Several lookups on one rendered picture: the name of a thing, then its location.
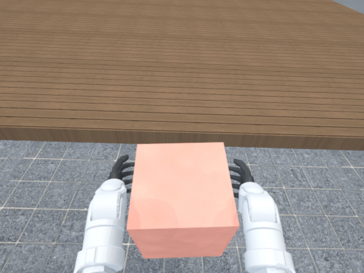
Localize robot left forearm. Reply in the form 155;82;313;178
73;179;127;273

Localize robot right hand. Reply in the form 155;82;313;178
229;159;254;198

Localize robot right forearm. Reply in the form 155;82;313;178
238;182;296;273

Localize robot left hand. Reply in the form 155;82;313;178
108;155;135;193

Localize carton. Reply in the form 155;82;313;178
126;142;239;259

